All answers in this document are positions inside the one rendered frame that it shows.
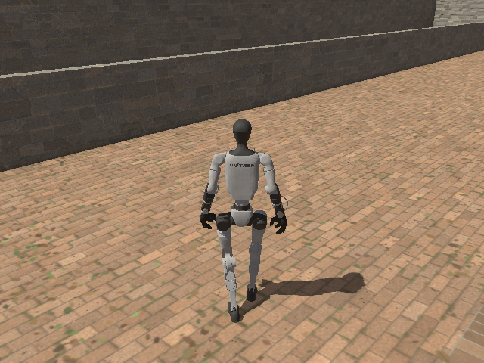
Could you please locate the robot right thigh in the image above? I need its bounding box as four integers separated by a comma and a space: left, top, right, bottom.
249, 210, 267, 257

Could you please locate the robot left upper arm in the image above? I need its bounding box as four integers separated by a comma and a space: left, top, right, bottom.
207, 152, 226, 194

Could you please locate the robot left forearm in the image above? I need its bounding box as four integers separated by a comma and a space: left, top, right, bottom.
201, 183, 215, 214

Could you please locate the robot right forearm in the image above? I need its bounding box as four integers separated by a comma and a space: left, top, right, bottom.
270, 183, 285, 218

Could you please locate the robot right hand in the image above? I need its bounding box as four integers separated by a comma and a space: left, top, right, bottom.
270, 215, 287, 234

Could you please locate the right robot foot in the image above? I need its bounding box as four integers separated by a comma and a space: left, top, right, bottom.
247, 284, 257, 302

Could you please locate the robot right upper arm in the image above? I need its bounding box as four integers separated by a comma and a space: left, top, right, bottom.
258, 152, 278, 195

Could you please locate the robot left hand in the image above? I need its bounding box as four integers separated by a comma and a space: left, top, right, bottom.
200, 212, 216, 229

